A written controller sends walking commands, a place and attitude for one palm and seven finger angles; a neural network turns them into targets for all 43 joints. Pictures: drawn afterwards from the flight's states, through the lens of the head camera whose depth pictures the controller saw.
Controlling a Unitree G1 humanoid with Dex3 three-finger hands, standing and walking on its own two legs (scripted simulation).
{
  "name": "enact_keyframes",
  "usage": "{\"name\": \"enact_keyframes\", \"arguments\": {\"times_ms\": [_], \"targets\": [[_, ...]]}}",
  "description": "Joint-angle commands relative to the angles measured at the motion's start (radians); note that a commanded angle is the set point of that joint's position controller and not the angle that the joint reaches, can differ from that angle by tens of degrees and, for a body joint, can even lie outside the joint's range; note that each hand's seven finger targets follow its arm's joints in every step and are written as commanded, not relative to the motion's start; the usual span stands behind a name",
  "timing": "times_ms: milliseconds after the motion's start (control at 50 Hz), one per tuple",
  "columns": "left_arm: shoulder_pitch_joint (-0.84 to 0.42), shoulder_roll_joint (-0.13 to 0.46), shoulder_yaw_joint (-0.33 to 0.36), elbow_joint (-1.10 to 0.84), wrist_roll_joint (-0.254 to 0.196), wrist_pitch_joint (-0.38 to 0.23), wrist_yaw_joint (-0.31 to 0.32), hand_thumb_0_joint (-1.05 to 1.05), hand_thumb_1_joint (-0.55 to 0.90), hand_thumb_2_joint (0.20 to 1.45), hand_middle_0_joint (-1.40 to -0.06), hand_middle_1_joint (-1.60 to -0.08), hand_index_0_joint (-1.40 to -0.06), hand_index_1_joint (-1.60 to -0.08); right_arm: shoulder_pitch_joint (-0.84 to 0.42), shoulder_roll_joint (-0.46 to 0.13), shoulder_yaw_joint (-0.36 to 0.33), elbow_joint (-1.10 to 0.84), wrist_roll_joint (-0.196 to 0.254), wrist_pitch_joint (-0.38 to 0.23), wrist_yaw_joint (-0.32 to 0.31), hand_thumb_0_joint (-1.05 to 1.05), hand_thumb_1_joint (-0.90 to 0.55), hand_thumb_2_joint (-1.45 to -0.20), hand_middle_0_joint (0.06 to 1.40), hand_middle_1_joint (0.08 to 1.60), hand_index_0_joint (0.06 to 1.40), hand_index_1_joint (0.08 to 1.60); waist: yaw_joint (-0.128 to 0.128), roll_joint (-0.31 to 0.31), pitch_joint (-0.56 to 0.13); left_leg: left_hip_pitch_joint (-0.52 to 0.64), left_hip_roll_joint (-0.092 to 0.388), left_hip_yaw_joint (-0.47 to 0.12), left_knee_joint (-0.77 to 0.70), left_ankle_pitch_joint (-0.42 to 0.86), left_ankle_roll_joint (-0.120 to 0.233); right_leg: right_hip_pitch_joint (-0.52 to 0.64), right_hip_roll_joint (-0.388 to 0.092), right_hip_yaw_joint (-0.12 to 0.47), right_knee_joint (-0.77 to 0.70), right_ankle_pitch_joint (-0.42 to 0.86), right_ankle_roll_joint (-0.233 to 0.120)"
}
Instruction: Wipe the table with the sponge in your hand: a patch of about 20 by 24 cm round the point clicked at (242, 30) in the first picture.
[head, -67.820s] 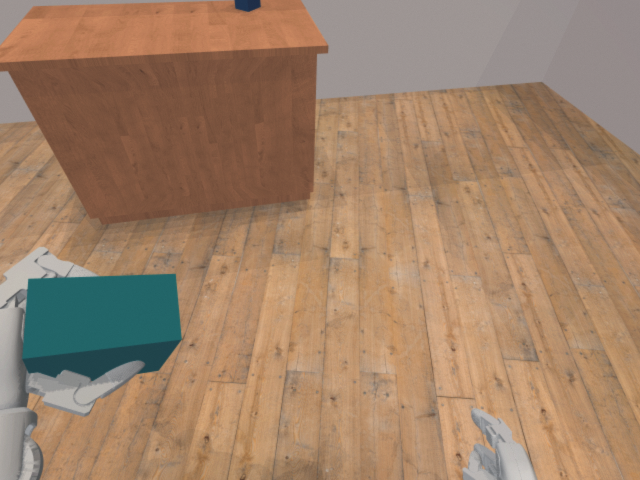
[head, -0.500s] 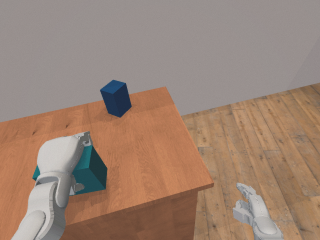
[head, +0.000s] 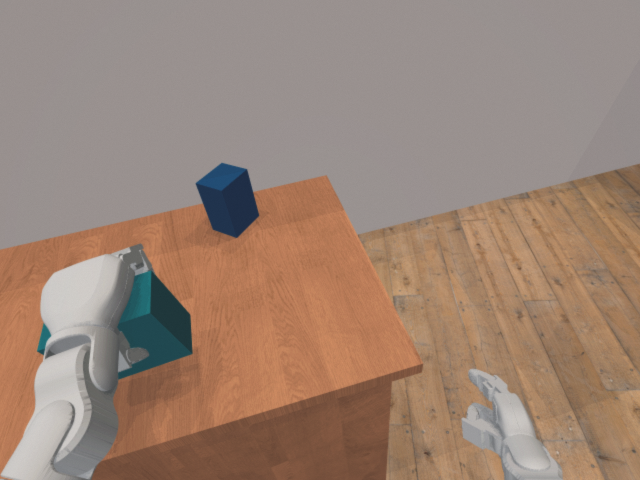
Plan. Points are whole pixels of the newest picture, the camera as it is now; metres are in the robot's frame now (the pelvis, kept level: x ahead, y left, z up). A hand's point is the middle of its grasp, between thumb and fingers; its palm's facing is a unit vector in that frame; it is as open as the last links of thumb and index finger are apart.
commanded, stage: lower the sponge onto the table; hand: left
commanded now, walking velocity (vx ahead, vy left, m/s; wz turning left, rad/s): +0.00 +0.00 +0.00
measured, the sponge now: (131, 336) +0.24 +0.29 +0.08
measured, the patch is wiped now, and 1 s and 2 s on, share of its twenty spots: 0.05 0.05 0.20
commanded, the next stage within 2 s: wipe forward along the first lane in 1.38 s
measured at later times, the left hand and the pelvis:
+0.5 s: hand (134, 330) +0.23 +0.28 +0.10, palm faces +0.07 -0.17 -0.98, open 10.2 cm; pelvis +0.01 +0.01 +0.00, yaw +0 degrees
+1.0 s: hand (151, 352) +0.22 +0.26 +0.07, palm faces -0.04 -0.11 -0.99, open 10.2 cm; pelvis +0.00 +0.01 +0.00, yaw +0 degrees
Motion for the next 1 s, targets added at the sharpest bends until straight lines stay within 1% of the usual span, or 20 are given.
{"name": "enact_keyframes", "arguments": {"times_ms": [0, 80, 160, 220, 260, 280, 360, 420, 480, 520, 560, 600, 640, 660, 680, 780, 820, 880, 960, 980], "targets": [[-0.11, 0.09, 0.016, -0.163, -0.008, 0.041, -0.042, 0.0, 0.1, 1.3, -1.2, -1.6, -1.2, -1.6, -0.272, -0.099, -0.022, -0.21, 0.015, -0.065, -0.009, 0.0, -0.9, -0.9, 0.2, 0.3, 0.2, 0.3, -0.012, -0.1, -0.121, 0.023, -0.03, -0.06, -0.034, 0.094, 0.039, -0.029, -0.05, 0.109, -0.088, 0.077, 0.003], [-0.191, 0.149, 0.017, -0.275, 0.05, 0.0, -0.078, 0.0, 0.1, 1.3, -1.2, -1.6, -1.2, -1.6, -0.262, -0.093, -0.017, -0.232, 0.002, -0.073, -0.018, 0.0, -0.9, -0.9, 0.2, 0.3, 0.2, 0.3, -0.022, -0.098, -0.189, 0.049, -0.034, -0.062, -0.021, 0.1, 0.052, -0.015, -0.051, 0.115, -0.074, 0.057, 0.003], [-0.301, 0.311, 0.16, -0.311, 0.129, -0.089, -0.017, 0.0, 0.1, 1.3, -1.2, -1.6, -1.2, -1.6, -0.229, -0.093, -0.025, -0.209, -0.025, -0.089, -0.035, 0.0, -0.9, -0.9, 0.2, 0.3, 0.2, 0.3, 0.006, -0.052, -0.226, 0.098, -0.031, -0.081, -0.02, 0.13, 0.049, -0.006, -0.03, 0.143, -0.081, 0.06, -0.021], [-0.239, 0.253, 0.17, -0.257, 0.108, -0.118, 0.042, 0.0, 0.1, 1.3, -1.2, -1.6, -1.2, -1.6, -0.206, -0.077, -0.034, -0.2, -0.023, -0.096, -0.027, 0.0, -0.9, -0.9, 0.2, 0.3, 0.2, 0.3, 0.021, -0.055, -0.222, 0.096, -0.029, -0.078, -0.021, 0.175, 0.037, 0.01, -0.033, 0.127, -0.076, 0.109, -0.027], [-0.219, 0.252, 0.197, -0.206, 0.081, -0.08, 0.064, 0.0, 0.1, 1.3, -1.2, -1.6, -1.2, -1.6, -0.238, -0.087, -0.036, -0.187, -0.014, -0.088, -0.018, 0.0, -0.9, -0.9, 0.2, 0.3, 0.2, 0.3, 0.03, -0.033, -0.182, 0.083, -0.03, -0.082, -0.032, 0.166, 0.03, 0.002, -0.026, 0.151, -0.085, 0.111, -0.036], [-0.215, 0.198, 0.157, -0.198, 0.06, -0.061, 0.067, 0.0, 0.1, 1.3, -1.2, -1.6, -1.2, -1.6, -0.243, -0.08, -0.033, -0.19, -0.006, -0.085, -0.009, 0.0, -0.9, -0.9, 0.2, 0.3, 0.2, 0.3, 0.022, -0.029, -0.174, 0.068, -0.023, -0.074, -0.036, 0.165, 0.026, 0.002, -0.037, 0.122, -0.076, 0.111, -0.025], [-0.085, 0.111, 0.089, -0.131, 0.009, 0.03, 0.015, 0.0, 0.1, 1.3, -1.2, -1.6, -1.2, -1.6, -0.282, -0.101, -0.032, -0.195, 0.007, -0.062, 0.002, 0.0, -0.9, -0.9, 0.2, 0.3, 0.2, 0.3, 0.01, -0.083, -0.118, 0.032, -0.026, -0.064, -0.039, 0.155, 0.025, -0.016, -0.038, 0.118, -0.082, 0.142, -0.014], [-0.067, 0.053, -0.009, -0.204, 0.005, 0.042, -0.04, 0.0, 0.1, 1.3, -1.2, -1.6, -1.2, -1.6, -0.266, -0.102, -0.029, -0.218, 0.011, -0.054, 0.007, 0.0, -0.9, -0.9, 0.2, 0.3, 0.2, 0.3, -0.017, -0.12, -0.155, 0.03, -0.026, -0.06, -0.024, 0.163, 0.037, -0.004, -0.047, 0.092, -0.063, 0.179, 0.002], [-0.092, 0.109, 0.004, -0.287, 0.048, 0.017, -0.061, 0.0, 0.1, 1.3, -1.2, -1.6, -1.2, -1.6, -0.249, -0.097, -0.025, -0.236, 0.001, -0.058, 0.003, 0.0, -0.9, -0.9, 0.2, 0.3, 0.2, 0.3, -0.021, -0.103, -0.202, 0.05, -0.027, -0.061, -0.012, 0.168, 0.051, 0.003, -0.045, 0.095, -0.048, 0.167, -0.001], [-0.189, 0.199, 0.063, -0.297, 0.098, -0.023, -0.043, 0.0, 0.1, 1.3, -1.2, -1.6, -1.2, -1.6, -0.227, -0.098, -0.025, -0.225, -0.015, -0.055, -0.01, 0.0, -0.9, -0.9, 0.2, 0.3, 0.2, 0.3, -0.019, -0.116, -0.221, 0.064, -0.028, -0.065, -0.008, 0.169, 0.051, 0.003, -0.043, 0.107, -0.053, 0.158, -0.004], [-0.244, 0.277, 0.134, -0.328, 0.14, -0.062, -0.003, 0.0, 0.1, 1.3, -1.2, -1.6, -1.2, -1.6, -0.225, -0.096, -0.026, -0.217, -0.028, -0.061, -0.023, 0.0, -0.9, -0.9, 0.2, 0.3, 0.2, 0.3, 0.0, -0.059, -0.226, 0.086, -0.024, -0.078, -0.012, 0.158, 0.049, -0.001, -0.028, 0.134, -0.063, 0.121, -0.02], [-0.231, 0.243, 0.137, -0.275, 0.157, -0.1, 0.044, 0.0, 0.1, 1.3, -1.2, -1.6, -1.2, -1.6, -0.202, -0.081, -0.031, -0.207, -0.027, -0.074, -0.026, 0.0, -0.9, -0.9, 0.2, 0.3, 0.2, 0.3, 0.007, -0.041, -0.219, 0.095, -0.021, -0.074, -0.008, 0.176, 0.042, -0.016, -0.026, 0.117, -0.064, 0.107, -0.028], [-0.187, 0.194, 0.124, -0.227, 0.122, -0.109, 0.066, 0.0, 0.1, 1.3, -1.2, -1.6, -1.2, -1.6, -0.197, -0.08, -0.039, -0.199, -0.02, -0.076, -0.023, 0.0, -0.9, -0.9, 0.2, 0.3, 0.2, 0.3, 0.008, -0.043, -0.191, 0.097, -0.021, -0.077, -0.012, 0.185, 0.035, -0.025, -0.026, 0.118, -0.074, 0.129, -0.029], [-0.167, 0.203, 0.15, -0.209, 0.099, -0.094, 0.072, 0.0, 0.1, 1.3, -1.2, -1.6, -1.2, -1.6, -0.215, -0.086, -0.038, -0.193, -0.014, -0.076, -0.02, 0.0, -0.9, -0.9, 0.2, 0.3, 0.2, 0.3, 0.013, -0.029, -0.178, 0.095, -0.023, -0.085, -0.023, 0.173, 0.035, -0.022, -0.018, 0.133, -0.081, 0.122, -0.037], [-0.162, 0.145, 0.107, -0.197, 0.081, -0.084, 0.073, 0.0, 0.1, 1.3, -1.2, -1.6, -1.2, -1.6, -0.221, -0.079, -0.037, -0.194, -0.007, -0.077, -0.012, 0.0, -0.9, -0.9, 0.2, 0.3, 0.2, 0.3, 0.005, -0.043, -0.182, 0.085, -0.02, -0.076, -0.022, 0.175, 0.031, -0.02, -0.03, 0.107, -0.072, 0.127, -0.024], [-0.076, 0.052, 0.004, -0.139, 0.045, 0.015, 0.014, 0.0, 0.1, 1.3, -1.2, -1.6, -1.2, -1.6, -0.26, -0.097, -0.032, -0.202, 0.006, -0.058, 0.003, 0.0, -0.9, -0.9, 0.2, 0.3, 0.2, 0.3, -0.008, -0.07, -0.133, 0.03, -0.023, -0.065, -0.037, 0.141, 0.031, -0.023, -0.039, 0.089, -0.07, 0.121, -0.009], [-0.101, 0.065, -0.019, -0.154, 0.057, 0.022, -0.016, 0.0, 0.1, 1.3, -1.2, -1.6, -1.2, -1.6, -0.258, -0.102, -0.03, -0.205, 0.004, -0.049, 0.001, 0.0, -0.9, -0.9, 0.2, 0.3, 0.2, 0.3, -0.021, -0.093, -0.138, 0.028, -0.027, -0.066, -0.035, 0.131, 0.037, -0.024, -0.04, 0.093, -0.072, 0.117, -0.006], [-0.14, 0.11, -0.003, -0.219, 0.1, -0.014, -0.028, 0.0, 0.1, 1.3, -1.2, -1.6, -1.2, -1.6, -0.24, -0.094, -0.029, -0.221, -0.007, -0.057, -0.002, 0.0, -0.9, -0.9, 0.2, 0.3, 0.2, 0.3, -0.015, -0.092, -0.217, 0.051, -0.029, -0.067, -0.02, 0.142, 0.05, -0.001, -0.038, 0.092, -0.054, 0.108, -0.008], [-0.146, 0.226, 0.131, -0.225, 0.12, -0.103, 0.026, 0.0, 0.1, 1.3, -1.2, -1.6, -1.2, -1.6, -0.209, -0.092, -0.038, -0.205, -0.024, -0.069, -0.016, 0.0, -0.9, -0.9, 0.2, 0.3, 0.2, 0.3, 0.006, -0.088, -0.213, 0.071, -0.026, -0.083, -0.016, 0.144, 0.048, -0.001, -0.021, 0.127, -0.065, 0.109, -0.023], [-0.149, 0.16, 0.088, -0.204, 0.11, -0.116, 0.037, 0.0, 0.1, 1.3, -1.2, -1.6, -1.2, -1.6, -0.208, -0.079, -0.033, -0.207, -0.018, -0.075, -0.017, 0.0, -0.9, -0.9, 0.2, 0.3, 0.2, 0.3, -0.003, -0.087, -0.197, 0.065, -0.025, -0.076, -0.02, 0.134, 0.045, -0.016, -0.029, 0.1, -0.064, 0.093, -0.015]]}}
